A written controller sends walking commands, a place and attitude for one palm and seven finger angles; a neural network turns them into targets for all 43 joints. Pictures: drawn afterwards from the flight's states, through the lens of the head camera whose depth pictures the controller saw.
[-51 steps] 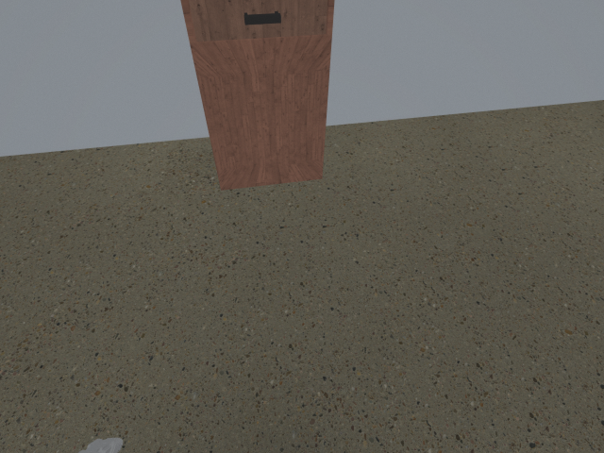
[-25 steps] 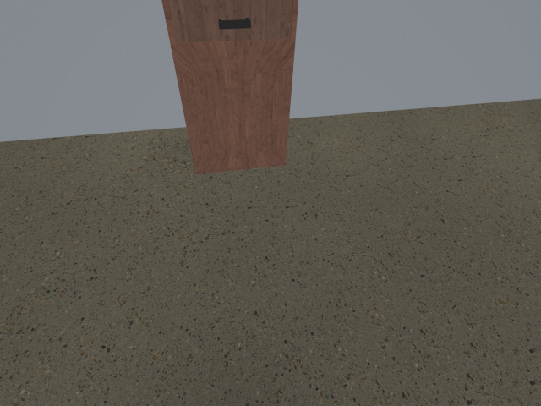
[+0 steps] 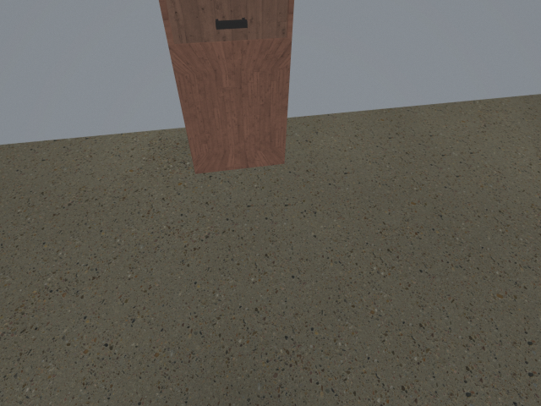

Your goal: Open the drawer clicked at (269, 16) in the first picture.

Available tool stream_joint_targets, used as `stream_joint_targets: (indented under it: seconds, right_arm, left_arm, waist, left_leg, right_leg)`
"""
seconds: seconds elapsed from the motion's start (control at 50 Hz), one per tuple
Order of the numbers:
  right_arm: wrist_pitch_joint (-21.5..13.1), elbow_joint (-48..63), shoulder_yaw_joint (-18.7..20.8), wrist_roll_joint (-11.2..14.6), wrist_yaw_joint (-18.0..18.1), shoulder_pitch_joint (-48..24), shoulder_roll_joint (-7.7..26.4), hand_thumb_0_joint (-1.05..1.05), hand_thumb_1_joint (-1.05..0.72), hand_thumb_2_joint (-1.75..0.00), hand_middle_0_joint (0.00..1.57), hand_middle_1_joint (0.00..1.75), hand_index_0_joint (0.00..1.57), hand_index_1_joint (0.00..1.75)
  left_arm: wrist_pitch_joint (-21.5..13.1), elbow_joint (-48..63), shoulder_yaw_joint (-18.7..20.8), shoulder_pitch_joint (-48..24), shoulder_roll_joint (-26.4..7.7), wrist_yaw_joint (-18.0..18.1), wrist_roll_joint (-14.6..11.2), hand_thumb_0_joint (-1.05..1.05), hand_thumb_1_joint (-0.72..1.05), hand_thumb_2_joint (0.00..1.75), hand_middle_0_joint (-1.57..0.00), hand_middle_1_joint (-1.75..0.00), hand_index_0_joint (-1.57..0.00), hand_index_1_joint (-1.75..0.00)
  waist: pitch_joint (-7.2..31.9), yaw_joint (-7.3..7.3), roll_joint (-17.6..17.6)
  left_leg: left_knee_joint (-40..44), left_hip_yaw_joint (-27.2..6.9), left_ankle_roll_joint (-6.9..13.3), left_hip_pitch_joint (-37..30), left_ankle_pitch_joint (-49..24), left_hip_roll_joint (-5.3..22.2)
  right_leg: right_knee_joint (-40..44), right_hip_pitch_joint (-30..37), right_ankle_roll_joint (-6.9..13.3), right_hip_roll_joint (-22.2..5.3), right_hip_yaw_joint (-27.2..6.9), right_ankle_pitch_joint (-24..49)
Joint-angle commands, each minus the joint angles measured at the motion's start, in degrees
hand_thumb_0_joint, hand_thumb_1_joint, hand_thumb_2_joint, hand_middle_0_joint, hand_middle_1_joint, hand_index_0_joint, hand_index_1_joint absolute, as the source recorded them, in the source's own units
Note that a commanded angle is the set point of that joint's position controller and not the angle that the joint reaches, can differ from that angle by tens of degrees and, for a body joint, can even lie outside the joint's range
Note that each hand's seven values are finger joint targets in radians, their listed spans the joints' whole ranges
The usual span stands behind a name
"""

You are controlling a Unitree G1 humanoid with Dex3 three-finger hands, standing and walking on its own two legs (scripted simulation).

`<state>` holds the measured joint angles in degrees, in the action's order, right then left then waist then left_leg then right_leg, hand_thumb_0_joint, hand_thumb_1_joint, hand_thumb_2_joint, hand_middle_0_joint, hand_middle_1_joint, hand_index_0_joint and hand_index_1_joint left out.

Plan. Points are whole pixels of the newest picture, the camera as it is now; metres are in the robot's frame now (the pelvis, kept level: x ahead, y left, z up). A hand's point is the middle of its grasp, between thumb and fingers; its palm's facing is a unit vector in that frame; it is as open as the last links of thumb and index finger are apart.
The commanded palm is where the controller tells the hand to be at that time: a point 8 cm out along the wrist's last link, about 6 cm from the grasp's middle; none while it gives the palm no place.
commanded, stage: look at it before walking up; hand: left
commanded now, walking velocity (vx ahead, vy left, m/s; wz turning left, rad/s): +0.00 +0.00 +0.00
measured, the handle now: (231, 22) +1.42 +0.23 +0.01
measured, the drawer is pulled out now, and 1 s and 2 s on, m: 0.00 0.00 0.00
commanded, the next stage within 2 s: walk to a spot facing it in 0.62 s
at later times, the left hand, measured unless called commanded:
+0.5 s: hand out of the picture +0.08 +0.24 -0.16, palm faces -0.04 -0.94 -0.33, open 7.4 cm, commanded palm none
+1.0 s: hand out of the picture +0.05 +0.19 -0.18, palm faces -0.07 -0.97 -0.24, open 7.4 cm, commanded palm none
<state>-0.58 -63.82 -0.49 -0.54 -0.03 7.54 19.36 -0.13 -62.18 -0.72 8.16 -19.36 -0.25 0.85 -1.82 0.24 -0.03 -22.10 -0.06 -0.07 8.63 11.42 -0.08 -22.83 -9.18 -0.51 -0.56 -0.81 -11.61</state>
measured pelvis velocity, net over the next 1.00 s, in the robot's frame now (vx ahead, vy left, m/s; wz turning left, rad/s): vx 0.04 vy -0.01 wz -0.08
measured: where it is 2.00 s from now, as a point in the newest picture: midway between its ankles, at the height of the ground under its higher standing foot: (287, 364)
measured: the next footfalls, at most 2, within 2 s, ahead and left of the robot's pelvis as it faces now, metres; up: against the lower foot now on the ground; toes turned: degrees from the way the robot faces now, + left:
left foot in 1.36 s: +0.30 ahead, +0.11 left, +0.00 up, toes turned -1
right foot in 1.82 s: +0.43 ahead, -0.18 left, +0.00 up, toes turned -28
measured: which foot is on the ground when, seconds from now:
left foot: down 0.00-1.00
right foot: down 0.00-1.00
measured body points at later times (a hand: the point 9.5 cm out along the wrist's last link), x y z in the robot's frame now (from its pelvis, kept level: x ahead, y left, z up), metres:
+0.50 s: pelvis +0.00 +0.00 +0.00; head +0.01 +0.00 +0.45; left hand +0.08 +0.29 -0.13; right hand +0.08 -0.30 -0.13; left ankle +0.01 +0.12 -0.74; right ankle +0.01 -0.12 -0.74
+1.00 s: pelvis +0.04 -0.01 -0.01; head +0.03 -0.02 +0.44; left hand +0.05 +0.24 -0.16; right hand +0.05 -0.27 -0.17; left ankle +0.01 +0.12 -0.74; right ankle +0.01 -0.13 -0.74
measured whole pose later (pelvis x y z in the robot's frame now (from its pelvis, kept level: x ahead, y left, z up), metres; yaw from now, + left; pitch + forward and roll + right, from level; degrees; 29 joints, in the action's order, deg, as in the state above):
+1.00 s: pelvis +0.04 -0.01 -0.01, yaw -5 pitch -1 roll +1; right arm -0.4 -62.6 0.3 -1.2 -0.2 15.0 13.9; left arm 0.6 -61.6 0.6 18.5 -13.9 -1.6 1.6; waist 0.4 -0.7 0.0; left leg -30.6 3.8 -1.0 8.7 20.5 2.3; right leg -33.6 -12.2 1.3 0.6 -2.3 -19.9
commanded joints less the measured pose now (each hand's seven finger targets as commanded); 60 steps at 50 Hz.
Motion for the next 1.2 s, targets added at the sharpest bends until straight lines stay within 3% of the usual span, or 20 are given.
stream_joint_targets:
  seconds: [0.0, 0.56, 0.7, 0.74, 0.76, 0.82, 0.88, 0.92, 0.94, 0.96, 0.98, 1.0, 1.02, 1.04, 1.06, 1.08, 1.1, 1.18]
  right_arm:
    - [-1.37, 3.74, 2.61, 0.07, 0.58, -3.27, 11.8, 0.0, -0.9, -0.9, 0.2, 0.3, 0.2, 0.3]
    - [-1.42, 3.69, 2.49, 0.22, 0.66, -3.92, 12.02, 0.0, -0.9, -0.9, 0.2, 0.3, 0.2, 0.3]
    - [-1.34, 3.65, 2.38, 0.16, 0.66, -3.95, 12.09, 0.0, -0.9, -0.9, 0.2, 0.3, 0.2, 0.3]
    - [-0.35, 2.04, 0.76, -0.38, 0.4, 0.14, 4.87, 0.0, -0.9, -0.9, 0.2, 0.3, 0.2, 0.3]
    - [-0.01, 1.78, 0.86, -0.47, 0.32, 1.6, 4.71, 0.0, -0.9, -0.9, 0.2, 0.3, 0.2, 0.3]
    - [0.42, 2.69, 1.84, -0.88, 0.19, 2.59, 6.12, 0.0, -0.9, -0.9, 0.2, 0.3, 0.2, 0.3]
    - [-0.16, 3.46, 2.96, -0.78, 0.37, 5.35, 7.02, 0.0, -0.9, -0.9, 0.2, 0.3, 0.2, 0.3]
    - [-0.78, 3.91, 3.73, -0.58, 0.53, 7.56, 7.29, 0.0, -0.9, -0.9, 0.2, 0.3, 0.2, 0.3]
    - [-1.03, 4.09, 3.88, -0.52, 0.55, 7.72, 6.87, 0.0, -0.9, -0.9, 0.2, 0.3, 0.2, 0.3]
    - [-1.15, 4.27, 4.02, -0.42, 0.52, 7.4, 5.99, 0.0, -0.9, -0.9, 0.2, 0.3, 0.2, 0.3]
    - [-1.34, 4.87, 3.79, -0.4, 0.49, 6.82, 4.42, 0.0, -0.9, -0.9, 0.2, 0.3, 0.2, 0.3]
    - [-1.67, 6.14, 3.41, -0.14, 0.39, 4.62, 1.48, 0.0, -0.9, -0.9, 0.2, 0.3, 0.2, 0.3]
    - [-2.19, 8.91, 2.84, -0.24, 0.14, -0.14, -1.05, 0.0, -0.9, -0.9, 0.2, 0.3, 0.2, 0.3]
    - [-2.73, 10.42, 2.85, -0.6, 0.19, -4.17, -0.09, 0.0, -0.9, -0.9, 0.2, 0.3, 0.2, 0.3]
    - [-3.07, 10.52, 3.0, -0.47, 0.21, -4.93, -0.99, 0.0, -0.9, -0.9, 0.2, 0.3, 0.2, 0.3]
    - [-3.25, 10.22, 3.02, -0.44, 0.04, -4.29, -2.06, 0.0, -0.9, -0.9, 0.2, 0.3, 0.2, 0.3]
    - [-3.09, 10.17, 3.18, -0.33, -0.25, -3.67, -2.86, 0.0, -0.9, -0.9, 0.2, 0.3, 0.2, 0.3]
    - [-2.13, 10.03, 3.39, 0.02, -1.34, -2.13, -5.67, 0.0, -0.9, -0.9, 0.2, 0.3, 0.2, 0.3]
  left_arm:
    - [-1.13, 3.83, 2.52, -2.78, -11.97, 0.83, -0.15, 0.0, 0.9, 0.9, -0.2, -0.3, -0.2, -0.3]
    - [-1.45, 3.49, 2.53, -2.49, -12.19, 0.94, -0.13, 0.0, 0.9, 0.9, -0.2, -0.3, -0.2, -0.3]
    - [-1.25, 3.45, 2.54, -2.87, -12.13, 0.84, -0.13, 0.0, 0.9, 0.9, -0.2, -0.3, -0.2, -0.3]
    - [-0.04, 1.83, 1.06, 1.15, -4.98, 1.04, -0.12, 0.0, 0.9, 0.9, -0.2, -0.3, -0.2, -0.3]
    - [0.36, 1.7, 1.13, 2.59, -4.71, 0.89, 0.1, 0.0, 0.9, 0.9, -0.2, -0.3, -0.2, -0.3]
    - [0.97, 2.84, 1.94, 4.1, -4.79, -0.21, 0.52, 0.0, 0.9, 0.9, -0.2, -0.3, -0.2, -0.3]
    - [0.36, 4.23, 2.57, 6.61, -2.72, -0.87, 0.62, 0.0, 0.9, 0.9, -0.2, -0.3, -0.2, -0.3]
    - [-0.44, 5.08, 2.82, 7.97, -0.52, -1.09, 0.64, 0.0, 0.9, 0.9, -0.2, -0.3, -0.2, -0.3]
    - [-0.81, 5.04, 2.89, 9.34, 0.43, -1.18, 0.6, 0.0, 0.9, 0.9, -0.2, -0.3, -0.2, -0.3]
    - [-1.15, 4.61, 3.11, 11.18, 0.58, -1.16, 0.63, 0.0, 0.9, 0.9, -0.2, -0.3, -0.2, -0.3]
    - [-1.56, 3.79, 3.54, 14.2, 0.12, -0.96, 0.72, 0.0, 0.9, 0.9, -0.2, -0.3, -0.2, -0.3]
    - [-2.01, 2.21, 4.41, 18.42, -2.46, -0.38, 0.9, 0.0, 0.9, 0.9, -0.2, -0.3, -0.2, -0.3]
    - [-2.67, 0.16, 5.32, 24.96, -5.55, 0.4, 0.62, 0.0, 0.9, 0.9, -0.2, -0.3, -0.2, -0.3]
    - [-3.1, -0.81, 5.17, 28.78, -4.67, 1.1, 0.31, 0.0, 0.9, 0.9, -0.2, -0.3, -0.2, -0.3]
    - [-3.12, -1.22, 4.92, 28.93, -3.44, 1.6, 0.44, 0.0, 0.9, 0.9, -0.2, -0.3, -0.2, -0.3]
    - [-3.23, -0.81, 4.82, 27.21, -2.4, 1.87, 0.82, 0.0, 0.9, 0.9, -0.2, -0.3, -0.2, -0.3]
    - [-3.32, -0.16, 4.72, 24.98, -1.58, 1.92, 1.09, 0.0, 0.9, 0.9, -0.2, -0.3, -0.2, -0.3]
    - [-3.63, 0.0, 4.35, 21.09, 0.12, 1.56, 0.96, 0.0, 0.9, 0.9, -0.2, -0.3, -0.2, -0.3]
  waist:
    - [2.4, -0.36, -0.57]
    - [4.2, -0.39, -0.23]
    - [2.78, -0.35, -0.19]
    - [3.74, -0.25, -0.7]
    - [3.23, -0.31, -0.67]
    - [-4.23, -0.41, 1.29]
    - [-5.32, -0.2, 4.79]
    - [-4.82, -0.17, 7.28]
    - [-4.3, -0.75, 7.81]
    - [-4.06, -1.68, 5.83]
    - [-4.19, -2.99, 1.8]
    - [-4.61, -4.65, -8.34]
    - [-5.38, -7.06, -19.44]
    - [-5.9, -8.5, -15.15]
    - [-5.23, -7.4, -7.66]
    - [-4.15, -5.96, -4.97]
    - [-3.67, -4.64, -4.77]
    - [-5.22, -1.88, -7.7]
  left_leg:
    - [4.46, -5.84, 1.95, 0.16, -3.07, 6.71]
    - [4.19, -5.29, 1.72, -2.5, -8.86, 7.2]
    - [5.24, -5.6, 1.66, -1.77, -6.56, 7.08]
    - [4.12, -3.74, 0.52, -2.35, 0.88, 6.66]
    - [3.66, -3.5, 0.66, -1.98, 7.04, 6.63]
    - [5.64, -5.12, 1.96, 3.79, 23.43, 7.73]
    - [6.06, -8.67, 4.85, 2.51, 25.65, 11.65]
    - [5.93, -11.06, 6.91, 0.78, 21.81, 15.14]
    - [4.03, -9.9, 7.17, 0.83, 18.17, 15.52]
    - [0.21, -7.27, 6.35, 2.96, 15.29, 14.3]
    - [-6.2, -3.24, 4.42, 8.43, 13.13, 11.28]
    - [-17.9, 3.47, 1.29, 18.78, 13.9, 5.82]
    - [-30.1, 8.25, -0.65, 30.39, 20.32, 1.79]
    - [-36.93, 3.7, -0.38, 35.19, 22.25, 3.62]
    - [-40.41, 2.47, -0.46, 37.28, 20.81, 5.13]
    - [-39.7, 1.45, -0.58, 36.83, 19.67, 6.41]
    - [-36.63, 1.41, -0.78, 34.05, 18.92, 7.21]
    - [-28.32, 4.61, -1.22, 24.13, 8.45, 5.72]
  right_leg:
    - [4.59, -0.93, 2.18, -5.95, -5.8, 1.01]
    - [4.56, 1.19, 2.21, -6.29, -5.35, 8.08]
    - [5.35, 0.68, 2.03, -6.16, -5.3, 5.29]
    - [4.71, -0.21, 1.26, -5.34, -5.4, -3.38]
    - [4.24, -1.62, 1.51, -4.78, -5.77, -9.39]
    - [1.76, -8.36, 2.53, -2.28, -6.31, -20.13]
    - [-6.37, -12.52, 3.04, 0.31, -3.8, -17.13]
    - [-11.66, -13.65, 2.64, 1.63, 0.09, -12.26]
    - [-11.11, -12.22, 2.55, 1.49, 1.42, -10.85]
    - [-8.8, -8.81, 2.92, 1.16, 0.84, -10.08]
    - [-4.99, -3.11, 4.12, -0.87, -3.4, -9.91]
    - [0.7, 4.79, 7.31, -7.26, -15.35, -8.99]
    - [8.59, 11.74, 12.58, -16.44, -31.32, -0.8]
    - [8.51, 14.31, 16.26, -19.25, -35.61, 9.88]
    - [6.1, 16.72, 17.94, -19.7, -33.34, 15.76]
    - [4.69, 16.48, 17.32, -18.65, -29.35, 15.24]
    - [4.92, 13.36, 15.75, -17.4, -25.25, 12.3]
    - [9.88, 1.29, 11.9, -12.54, -16.86, 5.81]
